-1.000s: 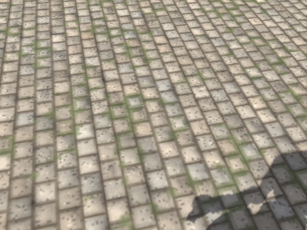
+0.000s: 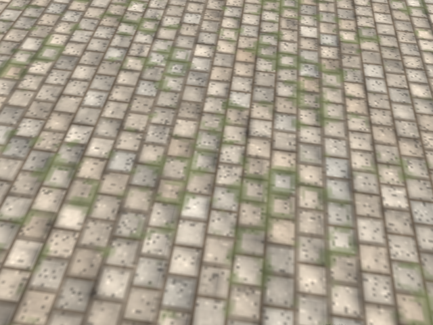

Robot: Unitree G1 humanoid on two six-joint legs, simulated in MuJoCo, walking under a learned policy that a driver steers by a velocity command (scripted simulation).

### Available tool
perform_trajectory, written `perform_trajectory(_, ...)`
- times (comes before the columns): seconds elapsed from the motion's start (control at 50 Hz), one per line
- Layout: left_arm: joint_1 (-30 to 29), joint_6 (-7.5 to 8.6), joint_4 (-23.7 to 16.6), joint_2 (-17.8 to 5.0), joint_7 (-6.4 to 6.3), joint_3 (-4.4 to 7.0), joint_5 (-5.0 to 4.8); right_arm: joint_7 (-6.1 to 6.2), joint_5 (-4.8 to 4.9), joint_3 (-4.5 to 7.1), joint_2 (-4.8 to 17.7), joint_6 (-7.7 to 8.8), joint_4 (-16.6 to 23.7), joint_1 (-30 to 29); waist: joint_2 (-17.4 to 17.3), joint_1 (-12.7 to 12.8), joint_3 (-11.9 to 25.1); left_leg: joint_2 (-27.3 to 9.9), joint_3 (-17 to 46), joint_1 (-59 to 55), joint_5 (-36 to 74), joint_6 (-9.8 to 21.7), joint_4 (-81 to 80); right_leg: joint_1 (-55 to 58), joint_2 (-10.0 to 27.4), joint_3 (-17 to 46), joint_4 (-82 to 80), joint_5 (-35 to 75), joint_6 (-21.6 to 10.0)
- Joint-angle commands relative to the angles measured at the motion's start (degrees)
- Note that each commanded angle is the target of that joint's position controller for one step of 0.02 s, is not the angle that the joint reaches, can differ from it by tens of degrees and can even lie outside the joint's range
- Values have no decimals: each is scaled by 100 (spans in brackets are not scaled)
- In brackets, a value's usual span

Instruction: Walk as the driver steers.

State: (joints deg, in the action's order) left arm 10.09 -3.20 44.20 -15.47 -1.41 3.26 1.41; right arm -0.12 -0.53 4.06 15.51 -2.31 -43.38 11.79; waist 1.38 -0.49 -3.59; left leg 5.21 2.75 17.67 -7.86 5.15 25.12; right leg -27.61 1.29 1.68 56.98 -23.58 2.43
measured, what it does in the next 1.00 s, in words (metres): steps on the spot: right foot, then left foot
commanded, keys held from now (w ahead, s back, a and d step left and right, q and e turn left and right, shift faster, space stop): q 0.06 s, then no key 0.60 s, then e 0.34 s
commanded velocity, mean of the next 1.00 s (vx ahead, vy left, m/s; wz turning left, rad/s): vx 0.00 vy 0.00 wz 0.07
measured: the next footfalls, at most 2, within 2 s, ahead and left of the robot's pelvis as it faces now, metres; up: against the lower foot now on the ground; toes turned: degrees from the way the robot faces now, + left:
right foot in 0.22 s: +0.05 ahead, -0.13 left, +0.00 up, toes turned +8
left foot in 0.56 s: -0.02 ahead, +0.08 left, +0.00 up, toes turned +4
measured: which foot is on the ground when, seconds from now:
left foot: down 0.00-0.24, up 0.26-0.54, down 0.56-1.00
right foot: up 0.00-0.20, down 0.22-1.00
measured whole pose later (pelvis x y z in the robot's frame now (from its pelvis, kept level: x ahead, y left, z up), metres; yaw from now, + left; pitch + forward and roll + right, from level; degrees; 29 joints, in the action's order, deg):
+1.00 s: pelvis -0.03 -0.05 -0.01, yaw +0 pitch -1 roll +1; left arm 14.1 -2.1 53.1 -14.7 -0.2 3.3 0.7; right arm 3.2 -1.4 3.4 16.0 -1.8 -54.8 9.8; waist -1.2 1.1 -3.5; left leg -0.6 -4.1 10.6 -19.7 -0.1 31.9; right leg -16.7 -1.2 -1.8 38.7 -22.9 -3.8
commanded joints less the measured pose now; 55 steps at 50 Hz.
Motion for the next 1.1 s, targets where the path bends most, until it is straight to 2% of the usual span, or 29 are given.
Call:
perform_trajectory(0.02,89,13,-339,-401,-29,89,-13,5,-38,246,912,34,298,173,-779,-77,624,-1409,1814,-734,101,892,-891,-199,-81,49,-414,26,26)
perform_trajectory(0.14,213,114,-367,-393,-69,55,-98,-47,-112,242,873,-8,315,4,-904,-92,723,-1345,2119,-397,19,759,-769,741,-293,-52,-1473,-72,-176)
perform_trajectory(0.2,723,190,-243,-305,-103,25,-103,-19,-29,201,810,-59,256,-149,-823,176,685,-1175,2171,-9,10,411,-505,1765,-394,-203,-3075,589,-417)
perform_trajectory(0.22,741,238,-249,-428,-133,40,-48,17,11,153,670,-51,238,-71,-509,167,601,-923,2032,309,-515,113,-270,2098,-77,157,-3779,713,-533)
perform_trajectory(0.24,634,281,-375,-788,-157,70,64,40,22,51,292,-26,244,213,611,-4,682,-334,1365,666,-1526,-199,769,2301,1243,1604,-4531,172,-793)
perform_trajectory(0.26,194,274,-456,-1202,-98,169,81,78,-8,121,518,-13,309,-48,1325,54,193,490,387,981,-2205,-329,1615,1340,2011,2584,-4774,652,-1425)
perform_trajectory(0.28,153,306,-446,-845,-69,90,67,79,-127,185,744,-11,226,-76,594,0,104,194,719,617,-2086,-362,2456,1000,1863,2293,-4651,1141,-1568)
perform_trajectory(0.32,-304,348,-471,-540,-42,-5,-3,23,-52,186,637,-26,-36,303,411,-308,148,195,667,421,-1585,-456,3048,1075,1223,1307,-4373,1989,-1346)
perform_trajectory(0.34,-331,369,-455,-512,-63,-18,-30,2,-66,173,588,-46,-109,372,585,-299,227,164,617,478,-1495,-512,3146,1332,1086,1066,-4264,2409,-1310)
perform_trajectory(0.4,39,380,-267,-433,-60,-48,-49,7,-38,62,381,-72,-190,196,612,-42,368,1,398,492,-1624,-716,2408,2090,943,758,-3931,3269,-1320)
perform_trajectory(0.46,352,336,-37,-575,-36,-12,-23,66,27,-54,247,-94,-242,-66,810,216,475,-168,-32,-11,-1848,-725,1139,2414,942,805,-3679,3508,-1342)
perform_trajectory(0.5,395,285,93,-663,-17,20,-26,125,81,-72,276,-71,-377,55,836,158,478,-163,-190,-404,-1342,-633,162,2436,917,873,-3493,3808,-1271)
perform_trajectory(0.52,351,271,149,-681,-15,31,-50,154,73,-96,255,-33,-486,213,709,29,473,-232,-186,-833,-491,-576,-655,2293,871,826,-3389,3914,-1115)
perform_trajectory(0.54,387,291,189,-621,-13,20,-56,190,24,-88,367,22,-553,243,551,30,542,-446,138,-1334,124,-500,-1029,2025,851,862,-3365,3702,-897)
perform_trajectory(0.56,419,338,151,-501,18,-12,-72,226,-62,-68,609,94,-571,251,162,128,737,-952,671,-1830,709,-400,-891,1676,713,747,-3283,3164,-680)
perform_trajectory(0.58,517,361,167,-312,46,-49,-135,211,-23,-47,788,118,-654,-26,-555,413,548,-1215,869,-1430,1364,-179,-501,1663,273,369,-3635,2170,-556)
perform_trajectory(0.6,353,341,331,-316,20,-71,-91,164,20,-129,452,152,-682,-154,-534,229,520,-1229,878,-1082,911,-113,-530,2063,191,296,-3790,1716,-468)
perform_trajectory(0.62,189,316,407,-462,5,-22,-77,146,6,-158,371,184,-722,-141,-386,111,298,-1087,787,-903,576,-172,-628,2060,195,316,-3714,1736,-465)
perform_trajectory(0.68,237,285,620,-405,46,-22,-72,231,-8,-191,415,222,-1053,47,-584,134,198,-968,663,-887,329,-246,-781,2109,302,401,-3737,2012,-522)
perform_trajectory(0.76,15,273,681,-484,75,12,-108,328,-17,-72,696,197,-1108,3,-453,58,103,-1063,600,-1001,-46,-104,-702,1462,60,410,-3319,1821,-521)
perform_trajectory(0.84,144,204,653,-371,94,28,-54,388,-46,81,901,107,-1089,49,-867,47,-1,-1754,929,-692,-345,433,-815,854,-298,87,-2072,734,-532)
perform_trajectory(0.9,308,135,656,-352,87,81,-33,399,-84,60,763,112,-885,-229,-834,77,-64,-2403,1063,-437,969,977,-659,555,-193,-142,-732,-708,-643)
perform_trajectory(0.96,427,140,617,-247,106,61,-73,364,-111,86,887,127,-840,-398,-752,156,142,-2158,491,-704,1761,613,-162,868,-105,-325,-1469,-298,-628)
perform_trajectory(1.0,692,191,670,-307,129,101,-82,321,-79,116,930,62,-850,-432,-632,292,302,-1789,-5,-547,1197,192,601,1563,-308,-337,-2744,732,-659)
perform_trajectory(1.02,677,252,589,-695,118,199,-14,276,-82,108,792,31,-861,-175,384,242,287,-1274,-499,-137,-64,-177,1768,1806,246,920,-3812,1278,-803)
perform_trajectory(1.04,855,284,490,-1584,137,389,-13,281,-33,-3,398,5,-465,-438,1763,265,268,-103,-809,1348,-2729,-555,2814,2231,1780,3245,-4248,3283,-1584)
perform_trajectory(1.06,1100,268,595,-1368,164,351,-16,332,-76,-28,450,-32,-490,-451,1027,292,506,-272,-3,1230,-2975,-488,3676,2126,1911,3479,-4282,3167,-1994)
perform_trajectory(1.08,836,240,533,-1122,134,319,-54,309,-13,2,551,-49,-571,-435,402,149,293,-433,92,1262,-2480,-453,3930,1908,1612,2843,-4159,2567,-1962)
perform_trajectory(1.1,456,199,422,-959,96,285,-69,272,21,9,571,-8,-607,-481,127,48,116,-573,117,1286,-1984,-454,3800,1759,1239,2352,-4155,2153,-1730)
Velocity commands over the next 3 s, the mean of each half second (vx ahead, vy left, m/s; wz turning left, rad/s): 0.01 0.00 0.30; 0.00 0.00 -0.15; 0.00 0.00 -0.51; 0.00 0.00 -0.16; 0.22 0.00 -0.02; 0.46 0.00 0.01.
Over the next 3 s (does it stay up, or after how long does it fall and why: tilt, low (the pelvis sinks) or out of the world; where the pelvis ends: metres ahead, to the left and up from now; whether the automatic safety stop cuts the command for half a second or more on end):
stays up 0.33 -0.13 -0.01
